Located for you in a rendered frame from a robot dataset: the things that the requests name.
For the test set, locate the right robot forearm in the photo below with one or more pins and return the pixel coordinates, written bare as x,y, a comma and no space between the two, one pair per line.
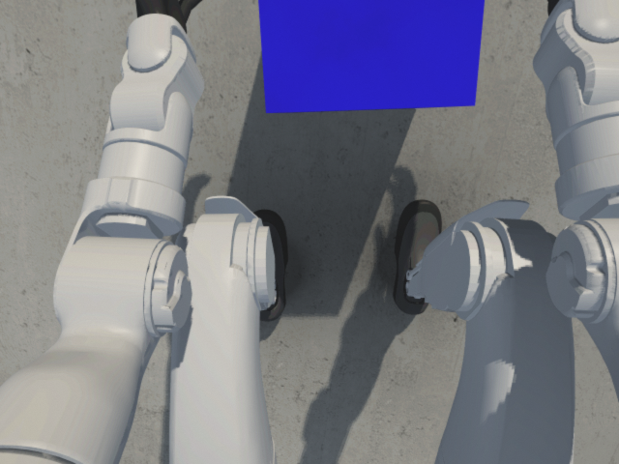
578,63

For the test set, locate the robot left thigh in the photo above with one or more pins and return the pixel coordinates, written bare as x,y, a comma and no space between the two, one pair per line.
218,412

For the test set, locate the left robot upper arm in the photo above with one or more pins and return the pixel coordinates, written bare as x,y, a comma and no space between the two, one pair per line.
75,403

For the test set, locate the robot right shin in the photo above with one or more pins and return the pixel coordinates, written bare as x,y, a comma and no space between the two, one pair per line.
426,281

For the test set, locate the right robot upper arm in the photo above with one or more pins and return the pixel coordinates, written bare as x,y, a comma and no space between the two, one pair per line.
583,282

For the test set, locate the carton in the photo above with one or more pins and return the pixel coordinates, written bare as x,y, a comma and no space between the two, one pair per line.
339,55

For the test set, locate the left robot hand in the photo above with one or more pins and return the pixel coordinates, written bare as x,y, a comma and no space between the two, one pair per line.
179,9

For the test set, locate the left robot forearm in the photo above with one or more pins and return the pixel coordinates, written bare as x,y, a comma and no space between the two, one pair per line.
138,193

